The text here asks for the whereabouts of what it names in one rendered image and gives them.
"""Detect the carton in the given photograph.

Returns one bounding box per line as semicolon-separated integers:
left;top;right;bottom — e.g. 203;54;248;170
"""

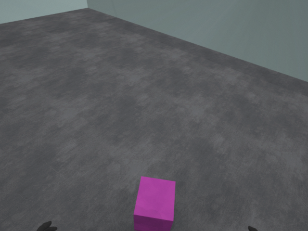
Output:
133;176;176;231

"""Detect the robot left hand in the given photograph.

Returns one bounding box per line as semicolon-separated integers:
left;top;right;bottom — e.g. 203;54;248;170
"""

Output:
37;221;57;231

